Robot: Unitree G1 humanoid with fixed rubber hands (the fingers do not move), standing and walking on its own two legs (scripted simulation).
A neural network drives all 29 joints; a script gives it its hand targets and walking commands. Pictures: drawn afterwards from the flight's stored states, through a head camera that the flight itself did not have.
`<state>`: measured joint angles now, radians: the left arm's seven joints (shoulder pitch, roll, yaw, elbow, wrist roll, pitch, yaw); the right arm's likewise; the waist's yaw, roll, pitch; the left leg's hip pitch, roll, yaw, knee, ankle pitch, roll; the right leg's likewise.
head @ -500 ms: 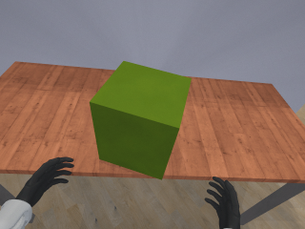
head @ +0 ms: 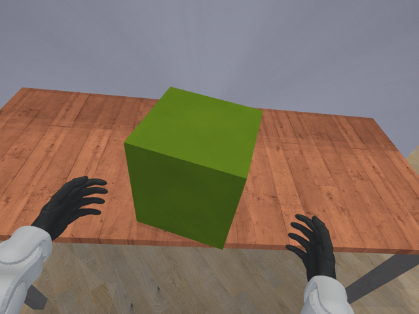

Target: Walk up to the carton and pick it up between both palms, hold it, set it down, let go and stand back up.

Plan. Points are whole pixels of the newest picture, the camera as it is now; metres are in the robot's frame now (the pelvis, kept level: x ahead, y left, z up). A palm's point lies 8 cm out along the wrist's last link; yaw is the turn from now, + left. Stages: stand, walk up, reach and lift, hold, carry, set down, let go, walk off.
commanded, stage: reach and lift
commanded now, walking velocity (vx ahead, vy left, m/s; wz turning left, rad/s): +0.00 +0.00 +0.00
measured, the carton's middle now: (196, 168) +0.41 +0.03 +0.06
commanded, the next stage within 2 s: none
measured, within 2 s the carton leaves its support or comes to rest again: neither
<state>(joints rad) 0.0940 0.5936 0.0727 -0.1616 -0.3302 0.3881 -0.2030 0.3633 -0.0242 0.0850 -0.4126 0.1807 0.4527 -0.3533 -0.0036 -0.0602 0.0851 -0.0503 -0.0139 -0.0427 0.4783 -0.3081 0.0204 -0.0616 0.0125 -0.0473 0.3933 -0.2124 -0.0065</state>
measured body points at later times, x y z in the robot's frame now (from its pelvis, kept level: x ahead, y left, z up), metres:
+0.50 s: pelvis +0.00 +0.00 +0.00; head -0.01 +0.04 +0.45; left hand +0.32 +0.25 +0.14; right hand +0.27 -0.17 +0.14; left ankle -0.02 +0.10 -0.74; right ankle +0.01 -0.12 -0.74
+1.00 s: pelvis -0.01 +0.00 +0.00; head -0.02 +0.03 +0.45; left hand +0.38 +0.25 +0.20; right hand +0.33 -0.18 +0.19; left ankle -0.02 +0.10 -0.74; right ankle +0.01 -0.12 -0.74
